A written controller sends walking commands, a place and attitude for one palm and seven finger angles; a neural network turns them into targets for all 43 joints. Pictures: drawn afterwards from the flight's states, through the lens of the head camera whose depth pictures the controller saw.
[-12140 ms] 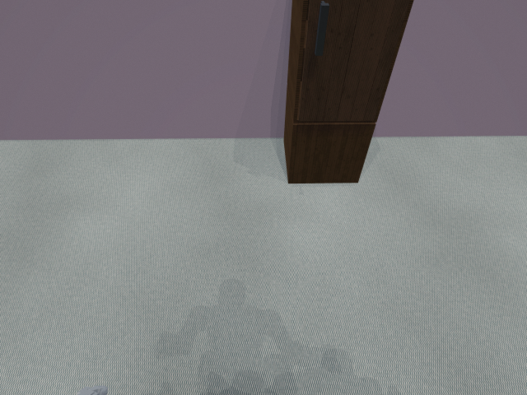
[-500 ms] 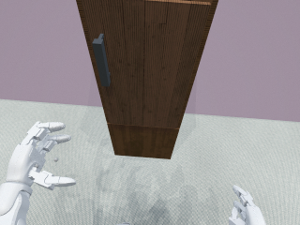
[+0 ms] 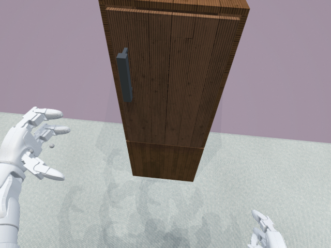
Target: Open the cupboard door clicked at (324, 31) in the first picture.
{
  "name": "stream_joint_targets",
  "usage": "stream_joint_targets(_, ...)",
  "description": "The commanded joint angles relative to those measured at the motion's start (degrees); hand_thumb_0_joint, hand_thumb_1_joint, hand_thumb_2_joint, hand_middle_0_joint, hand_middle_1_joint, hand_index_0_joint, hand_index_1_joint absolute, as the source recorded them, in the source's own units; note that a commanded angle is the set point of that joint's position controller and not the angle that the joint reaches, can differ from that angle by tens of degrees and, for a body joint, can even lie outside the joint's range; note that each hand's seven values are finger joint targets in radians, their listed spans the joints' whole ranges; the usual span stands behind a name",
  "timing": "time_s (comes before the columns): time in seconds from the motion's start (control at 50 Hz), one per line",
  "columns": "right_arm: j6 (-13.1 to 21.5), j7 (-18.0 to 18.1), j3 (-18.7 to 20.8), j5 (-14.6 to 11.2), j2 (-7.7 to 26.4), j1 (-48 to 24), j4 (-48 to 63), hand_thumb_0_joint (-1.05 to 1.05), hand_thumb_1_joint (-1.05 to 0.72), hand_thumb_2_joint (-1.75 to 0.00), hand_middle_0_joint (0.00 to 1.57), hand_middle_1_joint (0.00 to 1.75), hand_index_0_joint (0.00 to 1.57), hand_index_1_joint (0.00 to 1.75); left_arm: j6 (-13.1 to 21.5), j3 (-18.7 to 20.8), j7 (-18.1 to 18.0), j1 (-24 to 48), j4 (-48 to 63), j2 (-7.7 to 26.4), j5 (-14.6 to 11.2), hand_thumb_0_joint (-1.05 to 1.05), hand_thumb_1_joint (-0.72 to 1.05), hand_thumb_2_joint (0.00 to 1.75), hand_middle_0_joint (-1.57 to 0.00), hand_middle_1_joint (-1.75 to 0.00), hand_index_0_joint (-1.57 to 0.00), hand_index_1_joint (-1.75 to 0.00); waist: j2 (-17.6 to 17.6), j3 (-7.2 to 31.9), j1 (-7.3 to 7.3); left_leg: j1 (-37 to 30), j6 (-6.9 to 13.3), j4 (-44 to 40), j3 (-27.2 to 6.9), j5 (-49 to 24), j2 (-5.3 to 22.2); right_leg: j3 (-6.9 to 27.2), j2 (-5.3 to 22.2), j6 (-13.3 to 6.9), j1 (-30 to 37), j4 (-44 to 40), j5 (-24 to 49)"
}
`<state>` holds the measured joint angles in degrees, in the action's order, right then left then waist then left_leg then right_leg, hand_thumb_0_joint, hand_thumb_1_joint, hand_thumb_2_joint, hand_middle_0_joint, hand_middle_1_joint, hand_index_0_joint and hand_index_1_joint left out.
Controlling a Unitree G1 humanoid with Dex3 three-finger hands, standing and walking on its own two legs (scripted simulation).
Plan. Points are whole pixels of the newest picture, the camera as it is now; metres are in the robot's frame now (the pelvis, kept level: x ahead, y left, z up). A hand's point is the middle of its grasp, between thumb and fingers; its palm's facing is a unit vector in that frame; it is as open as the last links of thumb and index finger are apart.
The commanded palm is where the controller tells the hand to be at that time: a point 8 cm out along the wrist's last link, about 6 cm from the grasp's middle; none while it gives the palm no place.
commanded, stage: raise the hand with hooked fingers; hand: left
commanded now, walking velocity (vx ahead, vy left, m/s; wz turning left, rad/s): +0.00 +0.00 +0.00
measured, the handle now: (126, 75) +0.60 +0.17 +0.08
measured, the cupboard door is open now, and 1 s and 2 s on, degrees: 0 0 0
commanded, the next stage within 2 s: move the hooked fingers beside the handle in 0.40 s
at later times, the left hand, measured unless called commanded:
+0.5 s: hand (62, 150) +0.29 +0.25 +0.10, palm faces +0.01 -1.00 -0.03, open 14.0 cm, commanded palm +0.26 +0.30 +0.10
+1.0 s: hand (80, 124) +0.37 +0.24 +0.10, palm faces +0.01 -1.00 -0.01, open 14.0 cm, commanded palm +0.35 +0.30 +0.10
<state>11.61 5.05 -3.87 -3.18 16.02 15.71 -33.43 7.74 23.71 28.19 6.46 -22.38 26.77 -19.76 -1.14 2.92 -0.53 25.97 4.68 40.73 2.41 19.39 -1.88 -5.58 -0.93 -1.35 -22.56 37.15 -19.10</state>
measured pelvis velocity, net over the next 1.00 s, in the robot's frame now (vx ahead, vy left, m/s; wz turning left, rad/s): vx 0.00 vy -0.03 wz -0.03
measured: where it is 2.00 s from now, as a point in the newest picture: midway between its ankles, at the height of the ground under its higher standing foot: outside the picture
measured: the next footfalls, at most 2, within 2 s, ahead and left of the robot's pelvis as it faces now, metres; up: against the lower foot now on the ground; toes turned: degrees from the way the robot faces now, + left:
none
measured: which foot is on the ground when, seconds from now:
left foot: down 0.00-1.00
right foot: down 0.00-1.00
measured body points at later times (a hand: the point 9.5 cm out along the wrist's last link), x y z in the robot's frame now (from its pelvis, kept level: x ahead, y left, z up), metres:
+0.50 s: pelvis +0.00 -0.02 +0.00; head +0.01 -0.02 +0.45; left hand +0.28 +0.31 +0.10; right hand +0.16 -0.26 -0.07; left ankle +0.02 +0.06 -0.72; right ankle +0.00 -0.11 -0.72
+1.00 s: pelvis +0.00 -0.03 -0.01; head +0.04 -0.02 +0.44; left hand +0.36 +0.30 +0.10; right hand +0.10 -0.30 -0.10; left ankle +0.02 +0.06 -0.72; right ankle +0.00 -0.11 -0.72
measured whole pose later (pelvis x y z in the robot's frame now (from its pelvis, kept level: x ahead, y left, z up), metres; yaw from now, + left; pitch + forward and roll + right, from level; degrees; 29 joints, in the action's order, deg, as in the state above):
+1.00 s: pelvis +0.00 -0.03 -0.01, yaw -1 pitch +7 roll -1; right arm 7.8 4.7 -3.1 -3.6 17.1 18.5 -34.4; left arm 12.1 25.3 28.0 23.2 -44.2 30.1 -16.1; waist -0.6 3.3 2.5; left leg 30.8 2.6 43.1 2.9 19.9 0.2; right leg -5.1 -2.8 -3.5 -28.3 40.4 -19.8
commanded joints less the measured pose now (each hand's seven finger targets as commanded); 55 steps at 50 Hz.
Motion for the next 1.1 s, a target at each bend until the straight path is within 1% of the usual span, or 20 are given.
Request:
stream_joint_targets(0.0,3.2,0.2,4.2,-0.4,8.8,-3.3,8.9,0.00,-0.90,-0.90,0.20,0.30,0.20,0.30,2.8,3.8,1.1,11.5,10.9,12.5,-1.6,0.00,-0.50,0.30,-0.30,-1.20,-0.30,-1.20,-5.0,11.5,-0.27,-11.2,-4.5,-8.0,-8.3,-14.0,2.9,1.9,-0.6,-1.3,-1.5,-3.7,9.0)
stream_joint_targets(0.08,3.0,0.0,4.5,-0.1,8.8,-2.9,9.3,0.00,-0.90,-0.90,0.20,0.30,0.20,0.30,3.7,6.0,-0.4,11.3,12.9,14.4,-1.3,0.00,-0.50,0.30,-0.30,-1.20,-0.30,-1.20,-3.6,12.6,-0.53,-11.0,-4.3,-7.9,-7.9,-14.0,2.9,2.1,-0.8,-1.3,-0.6,-3.7,9.2)
stream_joint_targets(0.14,3.1,0.0,4.3,0.1,8.7,-2.9,9.1,0.00,-0.90,-0.90,0.20,0.30,0.20,0.30,4.7,6.5,-1.1,12.5,14.2,15.1,-1.3,0.00,-0.50,0.30,-0.30,-1.20,-0.30,-1.20,-5.1,11.9,-0.65,-10.6,-4.2,-7.9,-7.5,-12.9,2.7,2.5,-0.9,-1.6,-0.1,-3.9,8.7)
stream_joint_targets(0.28,3.2,0.6,4.1,-0.2,8.4,-2.9,8.5,0.00,-0.90,-0.90,0.20,0.30,0.20,0.30,4.9,5.5,-0.9,12.4,13.2,14.1,-0.9,0.00,-0.50,0.30,-0.30,-1.20,-0.30,-1.20,-5.8,11.8,0.05,-10.3,-3.5,-7.8,-6.7,-11.9,2.4,3.0,-0.6,-1.2,0.4,-4.4,9.1)
stream_joint_targets(0.36,3.3,0.7,4.0,-0.3,8.4,-3.1,8.3,0.00,-0.90,-0.90,0.20,0.30,0.20,0.30,4.6,5.6,-0.3,12.2,11.7,13.9,-1.7,0.00,-0.50,0.30,-0.30,-1.20,-0.30,-1.20,-3.0,11.3,0.21,-8.8,-3.0,-7.1,-6.1,-11.2,2.2,3.6,-0.6,-1.0,1.1,-4.8,9.7)
stream_joint_targets(0.48,3.1,0.7,3.9,-0.4,8.2,-3.5,8.4,0.00,-0.90,-0.90,0.20,0.30,0.20,0.30,4.3,5.1,0.1,12.4,10.2,13.2,-1.9,0.00,-0.50,0.30,-0.30,-1.20,-0.30,-1.20,-2.2,10.8,0.27,-6.5,-2.6,-6.0,-5.2,-10.0,1.8,4.7,-0.1,-0.7,1.4,-5.0,9.3)
stream_joint_targets(0.52,3.0,0.9,3.9,-0.5,8.2,-3.5,7.7,0.00,-0.90,-0.90,0.20,0.30,0.20,0.30,4.9,4.1,-0.3,18.0,10.3,13.6,-1.2,0.00,-0.50,0.30,-0.30,-1.20,-0.30,-1.20,-4.2,10.4,1.35,-6.6,-2.6,-5.8,-5.2,-8.8,1.7,4.8,0.0,-0.5,-0.1,-5.0,7.9)
stream_joint_targets(0.56,2.6,1.2,3.8,-0.6,8.4,-3.1,7.1,0.00,-0.90,-0.90,0.20,0.30,0.20,0.30,5.0,5.0,-0.5,22.6,7.6,15.9,-0.9,0.00,-0.50,0.30,-0.30,-1.20,-0.30,-1.20,-3.1,9.9,2.04,-5.3,-2.4,-5.2,-5.0,-7.2,1.7,6.0,0.1,-0.4,-0.2,-5.4,6.3)
stream_joint_targets(0.64,2.2,1.5,3.6,-0.6,8.4,-2.4,6.3,0.00,-0.90,-0.90,0.20,0.30,0.20,0.30,6.1,3.1,-0.3,28.9,3.8,15.7,0.0,0.00,-0.50,0.30,-0.30,-1.20,-0.30,-1.20,-3.9,11.6,2.50,-5.3,-2.4,-4.5,-5.0,-7.1,1.7,6.5,0.2,-0.5,0.0,-4.9,6.2)
stream_joint_targets(0.72,1.7,1.2,3.7,-0.7,8.5,-1.5,6.0,0.00,-0.90,-0.90,0.20,0.30,0.20,0.30,6.6,3.0,-0.2,30.1,-1.1,16.4,1.0,0.00,-0.50,0.30,-0.30,-1.20,-0.30,-1.20,-4.8,13.6,2.08,-5.3,-2.4,-4.4,-4.8,-8.7,1.6,6.4,0.5,-0.5,0.5,-4.2,8.5)
stream_joint_targets(0.74,1.3,1.1,3.7,-0.6,8.9,-0.8,5.9,0.00,-0.90,-0.90,0.20,0.30,0.20,0.30,6.4,4.5,0.0,29.2,-3.4,18.0,0.7,0.00,-0.50,0.30,-0.30,-1.20,-0.30,-1.20,-1.9,14.1,1.57,-4.2,-2.4,-4.0,-5.0,-9.5,1.6,6.5,0.2,-0.6,1.8,-3.8,9.5)
stream_joint_targets(0.8,0.5,0.5,3.9,-0.7,8.8,-0.3,6.5,0.00,-0.90,-0.90,0.20,0.30,0.20,0.30,6.4,4.8,-0.1,28.9,-5.4,18.3,1.2,0.00,-0.50,0.30,-0.30,-1.20,-0.30,-1.20,-3.5,14.6,0.99,-3.2,-2.3,-4.0,-4.3,-11.0,1.5,6.4,0.4,-0.4,2.2,-3.2,12.0)
stream_joint_targets(0.86,-0.5,0.3,4.1,-0.7,9.2,0.8,6.7,0.00,-0.90,-0.90,0.20,0.30,0.20,0.30,6.5,7.0,-0.3,29.8,-9.1,20.9,1.2,0.00,-0.50,0.30,-0.30,-1.20,-0.30,-1.20,-0.2,14.4,1.10,-0.6,-2.2,-3.4,-3.7,-11.0,1.7,7.3,0.4,0.0,3.2,-3.0,13.2)
stream_joint_targets(0.9,-1.1,0.3,4.2,-0.7,9.4,1.6,6.2,0.00,-0.90,-0.90,0.20,0.30,0.20,0.30,7.5,6.6,-0.3,35.0,-9.5,21.9,2.0,0.00,-0.50,0.30,-0.30,-1.20,-0.30,-1.20,-1.7,14.6,2.35,-0.4,-2.2,-3.3,-3.5,-10.0,1.7,7.5,0.5,0.2,2.1,-2.9,12.1)
stream_joint_targets(0.92,-1.3,0.2,4.3,-0.6,9.4,2.0,6.3,0.00,-0.90,-0.90,0.20,0.30,0.20,0.30,8.0,5.8,-0.2,35.4,-10.1,21.0,2.2,0.00,-0.50,0.30,-0.30,-1.20,-0.30,-1.20,-3.2,15.2,2.31,-0.9,-2.1,-3.1,-3.4,-9.9,1.6,7.5,0.4,0.1,1.5,-2.8,11.8)
stream_joint_targets(0.94,-1.6,0.2,4.3,-0.6,9.6,2.4,6.3,0.00,-0.90,-0.90,0.20,0.30,0.20,0.30,8.5,7.0,-0.2,37.1,-10.2,22.8,2.1,0.00,-0.50,0.30,-0.30,-1.20,-0.30,-1.20,-2.6,16.0,2.17,-0.6,-2.1,-2.7,-3.6,-10.5,1.7,7.8,0.2,-0.1,2.5,-2.3,12.2)
stream_joint_targets(1.0,-2.4,0.2,4.5,-0.7,9.7,3.7,5.4,0.00,-0.90,-0.90,0.20,0.30,0.20,0.30,9.9,5.2,0.5,40.8,-12.9,21.9,2.9,0.00,-0.50,0.30,-0.30,-1.20,-0.30,-1.20,-4.1,16.4,3.47,-1.7,-1.9,-2.6,-3.6,-10.7,1.8,7.2,-0.1,0.0,0.1,-2.0,12.5)
stream_joint_targets(1.02,-2.5,0.2,4.7,-0.5,9.9,4.2,5.0,0.00,-0.90,-0.90,0.20,0.30,0.20,0.30,10.5,5.3,0.5,42.1,-12.9,22.3,3.0,0.00,-0.50,0.30,-0.30,-1.20,-0.30,-1.20,-4.9,17.7,3.47,-2.5,-1.9,-2.3,-3.8,-11.3,1.9,7.1,-0.2,-0.1,0.0,-1.8,12.9)
stream_joint_targets(1.04,-2.8,0.2,4.8,-0.4,10.0,4.8,5.0,0.00,-0.90,-0.90,0.20,0.30,0.20,0.30,10.6,5.7,0.8,42.2,-14.1,22.5,2.6,0.00,-0.50,0.30,-0.30,-1.20,-0.30,-1.20,-2.8,18.2,3.54,-2.4,-1.8,-1.8,-3.9,-12.6,1.8,7.1,-0.4,-0.1,0.6,-1.5,14.4)
stream_joint_targets(1.08,-3.3,0.2,4.9,-0.4,10.2,5.4,4.6,0.00,-0.90,-0.90,0.20,0.30,0.20,0.30,10.8,6.1,1.2,42.1,-16.0,23.4,3.0,0.00,-0.50,0.30,-0.30,-1.20,-0.30,-1.20,-3.8,19.1,3.31,-2.2,-1.9,-2.1,-3.8,-12.9,1.9,7.0,-0.3,-0.1,0.6,-1.3,14.9)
